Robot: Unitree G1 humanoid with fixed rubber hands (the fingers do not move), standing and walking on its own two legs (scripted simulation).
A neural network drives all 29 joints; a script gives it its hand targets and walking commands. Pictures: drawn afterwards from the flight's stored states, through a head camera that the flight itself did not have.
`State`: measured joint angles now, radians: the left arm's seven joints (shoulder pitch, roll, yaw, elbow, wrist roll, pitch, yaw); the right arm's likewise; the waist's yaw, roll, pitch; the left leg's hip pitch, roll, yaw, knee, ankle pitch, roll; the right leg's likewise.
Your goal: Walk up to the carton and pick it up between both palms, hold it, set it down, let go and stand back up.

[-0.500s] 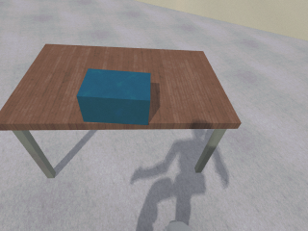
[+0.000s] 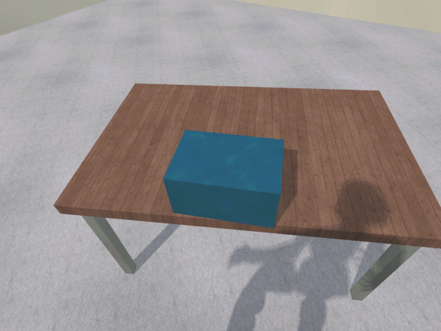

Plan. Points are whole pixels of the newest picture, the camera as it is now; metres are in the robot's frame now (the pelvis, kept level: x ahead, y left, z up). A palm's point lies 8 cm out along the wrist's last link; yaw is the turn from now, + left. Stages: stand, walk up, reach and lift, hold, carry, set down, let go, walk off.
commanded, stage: walk up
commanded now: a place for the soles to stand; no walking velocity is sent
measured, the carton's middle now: (227, 176) +0.55 +0.04 -0.08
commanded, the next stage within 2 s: none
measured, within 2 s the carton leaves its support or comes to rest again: neither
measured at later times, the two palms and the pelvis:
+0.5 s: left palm (73, 292) +0.22 +0.34 -0.08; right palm (383, 325) +0.21 -0.28 -0.11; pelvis +0.13 +0.02 -0.01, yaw +1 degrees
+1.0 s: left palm (79, 290) +0.23 +0.33 -0.10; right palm (386, 322) +0.21 -0.28 -0.10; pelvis +0.14 +0.02 -0.01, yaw +1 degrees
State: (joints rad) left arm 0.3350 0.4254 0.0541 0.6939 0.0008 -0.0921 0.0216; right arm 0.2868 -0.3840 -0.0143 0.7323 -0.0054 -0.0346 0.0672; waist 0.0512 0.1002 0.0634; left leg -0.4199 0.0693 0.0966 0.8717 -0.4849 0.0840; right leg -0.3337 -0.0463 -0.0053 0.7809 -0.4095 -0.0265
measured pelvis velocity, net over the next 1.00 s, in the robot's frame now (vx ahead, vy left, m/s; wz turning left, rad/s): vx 0.14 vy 0.02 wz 0.01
